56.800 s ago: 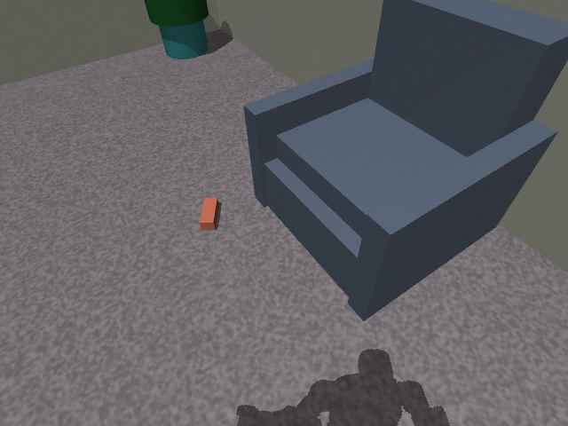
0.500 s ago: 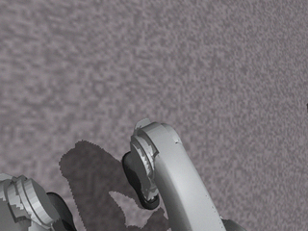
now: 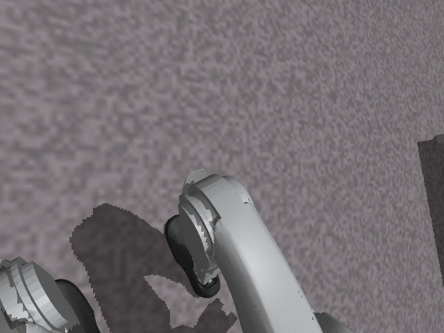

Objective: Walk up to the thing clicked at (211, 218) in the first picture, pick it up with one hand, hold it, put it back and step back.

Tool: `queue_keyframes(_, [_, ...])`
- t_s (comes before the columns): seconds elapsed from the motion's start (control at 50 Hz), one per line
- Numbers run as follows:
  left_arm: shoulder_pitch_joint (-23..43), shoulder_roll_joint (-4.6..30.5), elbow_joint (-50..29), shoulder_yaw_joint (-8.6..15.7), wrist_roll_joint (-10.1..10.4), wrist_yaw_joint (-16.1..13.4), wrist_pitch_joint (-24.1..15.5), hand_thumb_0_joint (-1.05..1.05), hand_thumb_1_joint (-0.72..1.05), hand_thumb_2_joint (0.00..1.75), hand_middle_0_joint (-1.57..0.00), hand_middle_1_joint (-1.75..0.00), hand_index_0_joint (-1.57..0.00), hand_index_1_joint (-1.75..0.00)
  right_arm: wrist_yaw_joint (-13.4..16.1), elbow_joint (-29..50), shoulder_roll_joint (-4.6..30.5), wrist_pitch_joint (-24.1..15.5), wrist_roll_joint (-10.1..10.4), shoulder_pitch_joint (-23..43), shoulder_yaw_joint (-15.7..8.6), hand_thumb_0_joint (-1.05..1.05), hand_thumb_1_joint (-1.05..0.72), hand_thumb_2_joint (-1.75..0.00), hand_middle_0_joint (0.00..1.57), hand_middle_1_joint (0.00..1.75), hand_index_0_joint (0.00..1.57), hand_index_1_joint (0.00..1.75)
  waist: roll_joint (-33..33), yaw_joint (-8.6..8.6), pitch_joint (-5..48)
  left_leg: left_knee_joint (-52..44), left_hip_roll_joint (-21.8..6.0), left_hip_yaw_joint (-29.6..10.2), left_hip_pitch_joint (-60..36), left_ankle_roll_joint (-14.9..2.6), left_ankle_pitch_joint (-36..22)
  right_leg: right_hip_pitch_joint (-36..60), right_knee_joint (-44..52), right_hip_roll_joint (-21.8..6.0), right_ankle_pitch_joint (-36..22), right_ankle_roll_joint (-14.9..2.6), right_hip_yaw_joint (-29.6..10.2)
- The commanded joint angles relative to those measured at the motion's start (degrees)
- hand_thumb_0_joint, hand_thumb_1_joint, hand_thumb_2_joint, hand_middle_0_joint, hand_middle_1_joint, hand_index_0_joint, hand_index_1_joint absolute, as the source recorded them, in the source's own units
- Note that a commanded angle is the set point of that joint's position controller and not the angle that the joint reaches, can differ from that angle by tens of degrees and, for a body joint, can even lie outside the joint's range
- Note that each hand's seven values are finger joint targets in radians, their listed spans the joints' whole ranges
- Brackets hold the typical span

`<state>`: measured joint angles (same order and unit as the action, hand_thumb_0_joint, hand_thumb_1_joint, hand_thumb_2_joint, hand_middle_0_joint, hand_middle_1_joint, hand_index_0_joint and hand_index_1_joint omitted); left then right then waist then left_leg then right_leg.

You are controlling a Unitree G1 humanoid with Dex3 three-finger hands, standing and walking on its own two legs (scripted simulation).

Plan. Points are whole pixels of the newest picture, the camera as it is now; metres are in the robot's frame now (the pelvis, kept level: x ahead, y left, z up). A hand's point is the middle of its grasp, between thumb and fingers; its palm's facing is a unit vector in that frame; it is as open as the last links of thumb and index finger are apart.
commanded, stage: open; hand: left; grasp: from above
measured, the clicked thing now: out of the picture +0.48 +0.35 -0.29
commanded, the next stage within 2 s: withdraw in 0.70 s
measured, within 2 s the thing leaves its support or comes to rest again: neither
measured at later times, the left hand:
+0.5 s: hand out of the picture +0.47 +0.34 -0.24, palm faces -0.24 -0.36 -0.90, open 13.5 cm
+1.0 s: hand out of the picture +0.48 +0.35 -0.23, palm faces -0.22 -0.35 -0.91, open 13.8 cm
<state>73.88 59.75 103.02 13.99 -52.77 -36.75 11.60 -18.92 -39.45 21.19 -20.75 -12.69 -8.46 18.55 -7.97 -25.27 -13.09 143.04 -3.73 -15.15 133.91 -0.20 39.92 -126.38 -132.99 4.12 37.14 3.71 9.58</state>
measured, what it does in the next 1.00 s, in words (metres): stands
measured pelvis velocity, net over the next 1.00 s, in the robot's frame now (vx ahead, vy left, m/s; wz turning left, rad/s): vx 0.00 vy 0.00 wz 0.00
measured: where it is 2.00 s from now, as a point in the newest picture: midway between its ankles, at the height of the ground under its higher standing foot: (148, 303)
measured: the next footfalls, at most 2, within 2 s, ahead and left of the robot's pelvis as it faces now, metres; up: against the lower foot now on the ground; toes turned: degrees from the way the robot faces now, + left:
none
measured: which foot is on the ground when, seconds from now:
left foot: down 0.00-1.00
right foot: down 0.00-1.00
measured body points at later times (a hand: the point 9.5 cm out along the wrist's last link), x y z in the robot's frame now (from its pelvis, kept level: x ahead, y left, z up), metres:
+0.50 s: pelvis +0.00 +0.00 +0.01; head +0.30 +0.12 +0.32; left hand +0.48 +0.36 -0.19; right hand +0.00 -0.24 -0.03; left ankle +0.07 +0.13 -0.28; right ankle +0.12 -0.12 -0.28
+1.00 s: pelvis +0.00 +0.00 +0.01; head +0.30 +0.12 +0.32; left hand +0.49 +0.36 -0.18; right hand +0.01 -0.24 -0.03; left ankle +0.07 +0.13 -0.28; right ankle +0.12 -0.12 -0.28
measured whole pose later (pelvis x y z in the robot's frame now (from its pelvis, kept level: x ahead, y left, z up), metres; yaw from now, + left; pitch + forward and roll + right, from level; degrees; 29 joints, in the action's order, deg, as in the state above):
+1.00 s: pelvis +0.00 +0.00 +0.01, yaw +0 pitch +29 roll -15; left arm 71.3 59.4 95.5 12.4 -52.5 -33.0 11.4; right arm -17.6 -39.1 21.0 -19.2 -12.0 -10.2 18.6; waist -7.9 -24.7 -13.0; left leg 141.0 -3.6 -15.3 133.2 0.1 39.4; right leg -125.4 -130.9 3.9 36.8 3.2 10.0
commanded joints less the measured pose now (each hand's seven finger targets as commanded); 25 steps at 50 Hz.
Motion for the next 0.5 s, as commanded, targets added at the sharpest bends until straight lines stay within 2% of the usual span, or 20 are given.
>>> queue_keyframes(0.0, [14.0, 13.0, -5.4, -1.1, -0.8, -2.4, 0.6, 0.0, -0.19, 0.84, -0.39, -0.81, -0.38, -0.81, 0.4, -2.6, 19.4, 0.7, 0.3, -14.8, -4.6, 0.0, -0.89, -0.9, 0.2, 0.3, 0.2, 0.3, 33.2, -3.48, 37.8, -14.2, -1.9, 5.4, -28.6, 0.22, -13.4, 22.0, 11.9, 2.2, -15.1, -4.74, 6.7])
queue_keyframes(0.08, [13.9, 12.1, -5.2, -1.8, -0.5, -1.3, 0.5, 0.0, -0.31, 0.91, -0.29, -0.88, -0.28, -0.89, 0.7, -2.2, 19.2, 0.8, 0.3, -14.9, -4.3, 0.0, -0.89, -0.9, 0.2, 0.3, 0.2, 0.3, 32.0, -4.4, 36.7, -14.5, -1.8, 5.0, -28.5, 0.11, -12.8, 21.8, 12.1, 2.2, -14.7, -4.65, 6.9])
queue_keyframes(0.1, [14.1, 11.5, -5.7, -3.0, -0.4, -0.8, 0.3, 0.0, -0.34, 0.91, -0.27, -0.89, -0.26, -0.89, 0.8, -1.9, 19.3, 0.7, 0.3, -14.3, -4.5, 0.0, -0.89, -0.9, 0.2, 0.3, 0.2, 0.3, 32.3, -4.17, 36.3, -14.7, -1.7, 5.1, -28.0, 0.1, -12.0, 21.5, 12.2, 2.3, -13.9, -4.69, 6.8])
queue_keyframes(0.12, [13.3, 12.0, -4.7, -2.6, -0.4, -0.8, 0.3, 0.0, -0.36, 0.94, -0.25, -0.92, -0.24, -0.93, 0.9, -2.2, 18.9, 0.7, 0.4, -14.3, -4.0, 0.0, -0.89, -0.9, 0.2, 0.3, 0.2, 0.3, 31.6, -4.14, 35.9, -15.0, -1.7, 4.8, -27.6, 0.08, -11.4, 21.3, 12.2, 2.3, -13.5, -4.69, 7.0])
queue_keyframes(0.2, [13.9, 10.7, -5.4, -4.1, 0.2, 0.1, -0.4, 0.0, -0.45, 0.99, -0.18, -0.98, -0.17, -0.99, 1.2, -2.0, 18.9, 0.5, 0.5, -14.6, -3.7, 0.0, -0.89, -0.9, 0.2, 0.3, 0.2, 0.3, 31.4, -4.79, 35.2, -15.4, -1.8, 4.2, -28.2, 0.13, -11.4, 20.8, 12.2, 2.2, -13.5, -4.61, 7.2])
queue_keyframes(0.26, [14.6, 11.1, -5.9, -4.9, -0.3, -0.4, -0.8, 0.0, -0.49, 1.01, -0.13, -1.01, -0.13, -1.01, 1.4, -2.0, 19.3, 0.7, 0.3, -14.9, -3.3, 0.0, -0.89, -0.9, 0.2, 0.3, 0.2, 0.3, 32.3, -4.66, 36.1, -15.4, -2.0, 4.1, -29.4, 0.36, -12.5, 21.7, 12.3, 2.4, -14.5, -4.65, 7.4])
queue_keyframes(0.28, [14.2, 11.6, -6.4, -4.9, -0.3, -0.4, -0.9, 0.0, -0.51, 1.03, -0.13, -1.02, -0.12, -1.03, 1.4, -2.0, 19.3, 0.8, 0.1, -15.6, -3.2, 0.0, -0.89, -0.9, 0.2, 0.3, 0.2, 0.3, 32.2, -5.01, 36.4, -15.2, -1.8, 4.6, -29.8, 0.19, -13.0, 23.3, 12.8, 2.4, -15.2, -4.49, 7.0])
queue_keyframes(0.34, [14.5, 13.6, -6.7, -3.6, -0.6, -0.9, -0.7, 0.0, -0.51, 1.05, -0.12, -1.03, -0.11, -1.03, 1.3, -2.1, 19.3, 0.8, 0.2, -15.2, -2.9, 0.0, -0.88, -0.89, 0.2, 0.3, 0.2, 0.3, 33.2, -4.3, 36.4, -15.4, -1.7, 4.8, -28.9, 0.26, -12.5, 22.3, 12.5, 2.3, -14.6, -4.57, 7.0])
queue_keyframes(0.48, [14.6, 14.0, -7.3, -3.2, -0.7, -1.5, 0.1, 0.0, -0.54, 1.12, -0.12, -1.02, -0.09, -1.05, 1.4, -1.6, 19.5, 1.2, 0.1, -14.6, -3.4, 0.0, -0.89, -0.9, 0.2, 0.3, 0.2, 0.3, 34.5, -4.38, 35.9, -16.1, -1.9, 4.7, -30.2, 0.63, -12.1, 21.7, 12.7, 2.1, -14.3, -4.72, 7.0])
